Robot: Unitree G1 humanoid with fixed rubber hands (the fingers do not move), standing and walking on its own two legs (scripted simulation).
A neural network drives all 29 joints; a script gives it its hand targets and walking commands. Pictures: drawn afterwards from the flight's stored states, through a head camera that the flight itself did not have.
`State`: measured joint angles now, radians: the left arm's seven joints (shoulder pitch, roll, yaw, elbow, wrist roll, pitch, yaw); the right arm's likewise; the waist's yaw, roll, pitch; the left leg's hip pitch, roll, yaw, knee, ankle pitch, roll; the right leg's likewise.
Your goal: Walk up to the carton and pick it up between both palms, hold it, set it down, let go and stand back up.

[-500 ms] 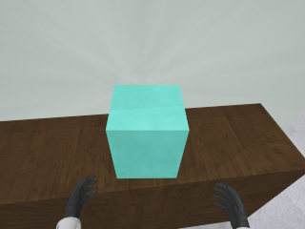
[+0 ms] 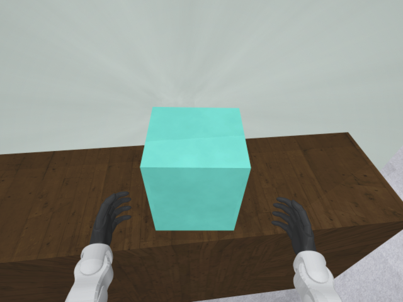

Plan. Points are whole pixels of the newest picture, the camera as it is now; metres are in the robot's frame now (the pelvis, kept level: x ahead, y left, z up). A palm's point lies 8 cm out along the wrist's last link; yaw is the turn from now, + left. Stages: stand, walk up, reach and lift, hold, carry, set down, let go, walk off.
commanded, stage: reach and lift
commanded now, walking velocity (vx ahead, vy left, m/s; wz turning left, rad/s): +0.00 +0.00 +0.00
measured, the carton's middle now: (195, 172) +0.41 +0.07 -0.01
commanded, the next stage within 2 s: none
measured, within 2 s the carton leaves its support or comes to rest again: neither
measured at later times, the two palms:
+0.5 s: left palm (105, 182) +0.31 +0.24 +0.07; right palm (299, 188) +0.33 -0.15 +0.07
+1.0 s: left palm (109, 136) +0.38 +0.24 +0.13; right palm (295, 143) +0.40 -0.14 +0.12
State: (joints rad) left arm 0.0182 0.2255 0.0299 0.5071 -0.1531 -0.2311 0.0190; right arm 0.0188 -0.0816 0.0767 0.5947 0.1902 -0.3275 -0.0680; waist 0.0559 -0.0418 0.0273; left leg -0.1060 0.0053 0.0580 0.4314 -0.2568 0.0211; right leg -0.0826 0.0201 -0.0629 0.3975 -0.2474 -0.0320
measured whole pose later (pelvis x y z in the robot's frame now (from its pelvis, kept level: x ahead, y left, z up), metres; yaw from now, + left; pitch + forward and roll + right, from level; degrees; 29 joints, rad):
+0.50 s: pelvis +0.00 +0.00 +0.00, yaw -1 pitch -3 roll -1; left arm -0.24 0.19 0.16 0.22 -0.10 0.26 0.00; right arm -0.26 -0.15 0.05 0.42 0.27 0.03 -0.15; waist 0.07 -0.02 0.06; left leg -0.11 0.02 0.07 0.39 -0.23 0.02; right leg -0.07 0.04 -0.04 0.31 -0.19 -0.03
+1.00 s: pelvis -0.01 +0.00 +0.00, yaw -1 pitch +3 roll -1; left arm -0.70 0.28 0.18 0.58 -0.14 0.35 0.01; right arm -0.70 -0.21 0.02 0.67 0.30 0.20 -0.18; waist 0.06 -0.02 0.00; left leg -0.25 0.02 0.06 0.40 -0.20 0.02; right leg -0.21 0.04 -0.04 0.32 -0.16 -0.03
